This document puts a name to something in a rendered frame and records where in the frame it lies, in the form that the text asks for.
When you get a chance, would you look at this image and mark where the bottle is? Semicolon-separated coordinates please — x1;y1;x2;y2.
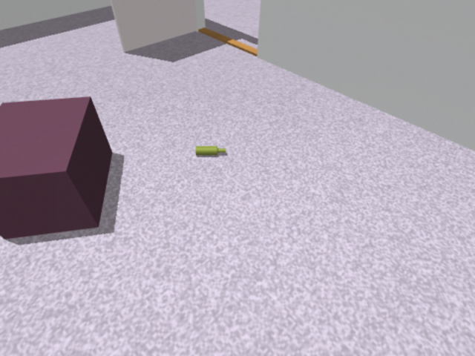
196;146;226;155

